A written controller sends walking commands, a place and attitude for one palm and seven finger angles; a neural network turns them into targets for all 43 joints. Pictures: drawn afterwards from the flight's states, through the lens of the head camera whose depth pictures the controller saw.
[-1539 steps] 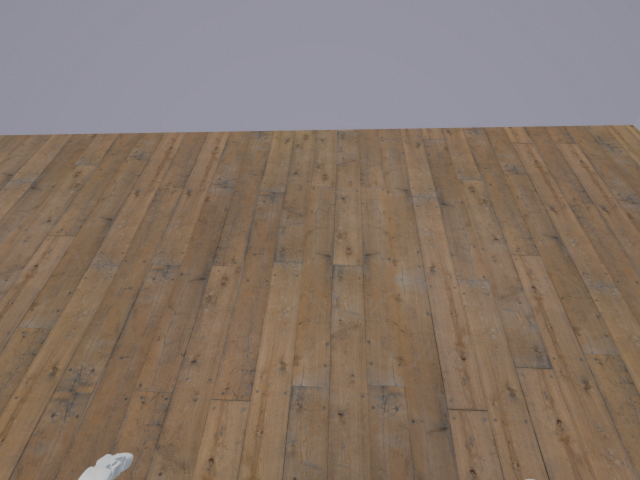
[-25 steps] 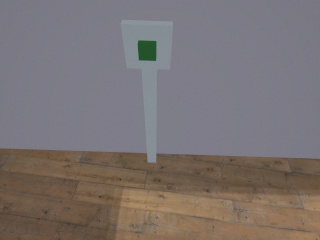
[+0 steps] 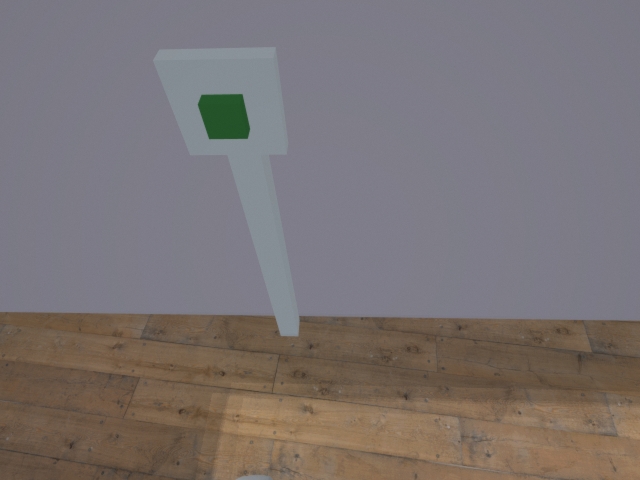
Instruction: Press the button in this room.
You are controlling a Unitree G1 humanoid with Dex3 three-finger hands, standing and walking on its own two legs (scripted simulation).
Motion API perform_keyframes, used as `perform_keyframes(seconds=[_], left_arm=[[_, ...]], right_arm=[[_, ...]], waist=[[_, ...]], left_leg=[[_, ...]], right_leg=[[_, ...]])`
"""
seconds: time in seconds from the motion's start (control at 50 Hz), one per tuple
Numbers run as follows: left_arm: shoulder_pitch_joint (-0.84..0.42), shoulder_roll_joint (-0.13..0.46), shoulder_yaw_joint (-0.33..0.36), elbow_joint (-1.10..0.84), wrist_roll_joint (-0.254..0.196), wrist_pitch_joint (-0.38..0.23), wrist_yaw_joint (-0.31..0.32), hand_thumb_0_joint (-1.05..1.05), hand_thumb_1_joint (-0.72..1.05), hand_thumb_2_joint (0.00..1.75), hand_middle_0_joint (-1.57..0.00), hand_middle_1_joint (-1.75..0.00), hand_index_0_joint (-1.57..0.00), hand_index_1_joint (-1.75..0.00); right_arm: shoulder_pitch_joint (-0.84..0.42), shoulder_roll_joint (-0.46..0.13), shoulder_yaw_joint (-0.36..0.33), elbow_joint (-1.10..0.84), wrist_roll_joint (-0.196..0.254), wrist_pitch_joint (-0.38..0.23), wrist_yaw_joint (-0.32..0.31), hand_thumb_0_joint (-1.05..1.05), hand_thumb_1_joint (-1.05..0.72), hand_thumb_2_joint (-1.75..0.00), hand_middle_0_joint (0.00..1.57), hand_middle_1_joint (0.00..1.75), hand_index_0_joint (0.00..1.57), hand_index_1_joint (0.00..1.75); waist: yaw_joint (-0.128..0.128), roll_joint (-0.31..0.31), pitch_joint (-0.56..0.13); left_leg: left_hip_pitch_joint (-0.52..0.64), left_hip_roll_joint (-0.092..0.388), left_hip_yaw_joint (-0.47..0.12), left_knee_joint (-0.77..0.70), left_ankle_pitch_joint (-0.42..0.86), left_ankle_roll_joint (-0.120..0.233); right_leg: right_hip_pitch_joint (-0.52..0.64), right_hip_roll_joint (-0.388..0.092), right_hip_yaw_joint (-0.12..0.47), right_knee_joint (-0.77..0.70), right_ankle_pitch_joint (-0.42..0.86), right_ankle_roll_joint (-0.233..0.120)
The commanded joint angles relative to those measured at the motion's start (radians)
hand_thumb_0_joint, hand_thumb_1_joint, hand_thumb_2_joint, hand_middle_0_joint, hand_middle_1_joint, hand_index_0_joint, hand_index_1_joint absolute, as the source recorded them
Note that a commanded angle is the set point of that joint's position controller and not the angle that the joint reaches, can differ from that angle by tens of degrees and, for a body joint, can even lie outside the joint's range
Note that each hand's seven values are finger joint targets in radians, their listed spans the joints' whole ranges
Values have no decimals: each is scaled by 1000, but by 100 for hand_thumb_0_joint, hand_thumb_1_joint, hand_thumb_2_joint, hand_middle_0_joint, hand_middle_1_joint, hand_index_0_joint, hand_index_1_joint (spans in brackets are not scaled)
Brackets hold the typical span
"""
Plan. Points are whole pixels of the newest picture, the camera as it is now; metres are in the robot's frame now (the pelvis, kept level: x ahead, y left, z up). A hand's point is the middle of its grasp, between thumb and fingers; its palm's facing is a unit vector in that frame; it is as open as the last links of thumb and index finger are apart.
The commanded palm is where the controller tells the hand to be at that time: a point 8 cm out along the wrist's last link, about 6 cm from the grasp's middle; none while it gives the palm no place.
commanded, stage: come to a stop and stand still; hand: left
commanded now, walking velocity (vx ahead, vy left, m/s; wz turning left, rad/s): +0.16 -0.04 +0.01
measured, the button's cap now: (225, 115) +0.57 +0.18 +0.13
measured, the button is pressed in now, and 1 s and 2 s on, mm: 0 0 0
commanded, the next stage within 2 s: look again from close up in 1.32 s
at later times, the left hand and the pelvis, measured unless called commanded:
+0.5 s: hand out of the picture +0.12 +0.19 -0.18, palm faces +0.03 -0.98 -0.21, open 7.4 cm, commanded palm none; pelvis +0.11 +0.00 +0.01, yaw -2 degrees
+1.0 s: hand (252, 439) +0.19 +0.13 -0.16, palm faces -0.02 -0.98 -0.21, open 7.4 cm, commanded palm none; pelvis +0.08 -0.05 -0.01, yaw -2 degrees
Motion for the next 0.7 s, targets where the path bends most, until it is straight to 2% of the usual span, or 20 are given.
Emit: perform_keyframes(seconds=[0.0, 0.02, 0.06, 0.12, 0.16, 0.24, 0.28, 0.3, 0.32, 0.34, 0.36, 0.38, 0.4, 0.42, 0.44, 0.48, 0.5, 0.56, 0.58, 0.68], left_arm=[[122, 81, -6, 15, 1, -19, 13, 0, 90, 90, -20, -30, -20, -30], [134, 76, -12, 23, 3, -24, 15, 0, 90, 90, -20, -30, -20, -30], [155, 68, -18, 37, 5, -28, 18, 0, 90, 90, -20, -30, -20, -30], [161, 59, -32, 43, 5, -20, 31, 0, 90, 90, -20, -30, -20, -30], [162, 95, -25, 37, 7, -7, 38, 0, 90, 90, -20, -30, -20, -30], [185, 112, -7, 32, 10, 26, 52, 0, 90, 90, -20, -30, -20, -30], [170, 122, 1, 15, 9, 37, 53, 0, 90, 90, -20, -30, -20, -30], [153, 127, 3, 6, 6, 41, 53, 0, 90, 90, -20, -30, -20, -30], [131, 130, 4, -8, -2, 42, 53, 0, 90, 90, -20, -30, -20, -30], [116, 94, -4, -33, -15, 38, 56, 0, 90, 90, -20, -30, -20, -30], [104, 58, -9, -49, -23, 31, 55, 0, 90, 90, -20, -30, -20, -30], [104, 81, 8, -61, -14, 46, 58, 0, 90, 90, -20, -30, -20, -30], [79, 91, 16, -70, -14, 60, 61, 0, 90, 90, -20, -30, -20, -30], [64, 91, 25, -69, -7, 68, 60, 0, 90, 90, -20, -30, -20, -30], [64, 90, 33, -70, -3, 74, 54, 0, 90, 90, -20, -30, -20, -30], [86, 86, 40, -72, -4, 86, 44, 0, 90, 90, -20, -30, -20, -30], [84, 87, 42, -75, -3, 89, 39, 0, 90, 90, -20, -30, -20, -30], [52, 92, 43, -95, 1, 100, 31, 0, 90, 90, -20, -30, -20, -30], [23, 96, 40, -104, 4, 100, 28, 0, 90, 90, -20, -30, -20, -30], [-60, 104, 15, -132, 4, 93, 20, 0, 90, 90, -20, -30, -20, -30]], right_arm=[[-21, -5, -6, -76, -6, -34, 12, 0, -90, -90, 20, 30, 20, 30], [-12, -10, -7, -74, -7, -29, 12, 0, -90, -90, 20, 30, 20, 30], [-36, -20, -5, -81, -5, -24, 10, 0, -90, -90, 20, 30, 20, 30], [-89, -17, 15, -88, 8, -18, -4, 0, -90, -90, 20, 30, 20, 30], [-138, -46, 17, -105, 15, -18, -11, 0, -90, -90, 20, 30, 20, 30], [-188, -65, 7, -142, 6, -3, -20, 0, -90, -90, 20, 30, 20, 30], [-173, -80, -6, -152, 2, 5, -25, 0, -90, -90, 20, 30, 20, 30], [-139, -92, -12, -150, -1, 5, -27, 0, -90, -90, 20, 30, 20, 30], [-76, -111, -20, -139, -5, 1, -25, 0, -90, -90, 20, 30, 20, 30], [7, -165, -36, -127, -9, -3, -28, 0, -90, -90, 20, 30, 20, 30], [67, -197, -43, -111, 4, -2, -31, 0, -90, -90, 20, 30, 20, 30], [-5, -196, -31, -129, 13, -2, -39, 0, -90, -90, 20, 30, 20, 30], [-94, -176, -29, -165, 13, -4, -43, 0, -90, -90, 20, 30, 20, 30], [-160, -152, -27, -185, 3, -2, -44, 0, -90, -90, 20, 30, 20, 30], [-192, -132, -21, -192, -3, -3, -45, 0, -90, -90, 20, 30, 20, 30], [-211, -129, -20, -204, -5, -9, -44, 0, -90, -90, 20, 30, 20, 30], [-211, -130, -25, -208, -5, -12, -43, 0, -90, -90, 20, 30, 20, 30], [-206, -148, -33, -209, -7, -15, -36, 0, -90, -90, 20, 30, 20, 30], [-189, -148, -35, -206, -9, -14, -33, 0, -90, -90, 20, 30, 20, 30], [-158, -182, -48, -195, -15, -5, -21, 0, -90, -90, 20, 30, 20, 30]], waist=[[-16, -53, -3], [-23, -71, -19], [-25, -99, -29], [-17, -93, -44], [-2, -119, -52], [6, -160, -23], [-17, -160, -25], [-38, -143, -35], [-72, -123, -88], [-106, 17, -169], [-119, 151, -213], [-78, 134, -207], [-52, 110, -148], [-29, 87, -107], [-9, 66, -97], [14, 34, -137], [14, 16, -153], [6, 97, -187], [-9, 113, -182], [-36, 216, -182]], left_leg=[[-190, 53, -21, 52, 155, -16], [-182, 49, -10, 28, 170, -25], [-196, 43, -3, -28, 181, -38], [-148, 14, 1, -221, 201, -52], [-125, -17, 14, -330, 192, -43], [-120, -59, 42, -421, 184, -34], [-48, -79, 61, -497, 225, -23], [37, -74, 60, -563, 336, -14], [206, -6, 20, -611, 698, 21], [449, 181, -155, -582, 1226, 123], [444, 356, -294, -654, 1643, 255], [366, 370, -272, -655, 1588, 288], [266, 351, -249, -687, 1387, 276], [223, 315, -228, -700, 1230, 254], [211, 274, -190, -704, 1150, 225], [192, 236, -147, -710, 1046, 194], [186, 229, -135, -713, 1016, 188], [217, 219, -129, -711, 957, 185], [227, 212, -133, -710, 946, 184], [237, 211, -141, -709, 816, 169]], right_leg=[[100, -231, 239, -365, 416, -75], [112, -219, 197, -357, 510, -68], [153, -203, 163, -338, 682, -57], [197, -185, 125, -283, 1029, 32], [246, -184, 131, -244, 1143, 47], [284, -213, 159, -147, 1221, 3], [251, -209, 162, -74, 1229, -12], [209, -195, 151, -14, 1195, -3], [118, -152, 110, 90, 1055, 27], [-85, -52, 58, 273, 621, 79], [-143, 76, 100, 581, -322, 94], [-145, 57, 232, 662, -384, 69], [-164, 36, 257, 661, -348, 72], [-190, 29, 262, 676, -294, 78], [-205, 33, 258, 684, -233, 88], [-195, 43, 240, 679, -154, 104], [-186, 43, 229, 657, -132, 109], [-198, 34, 217, 580, -108, 125], [-199, 34, 207, 538, -112, 127], [-109, 17, 156, 244, -158, 112]])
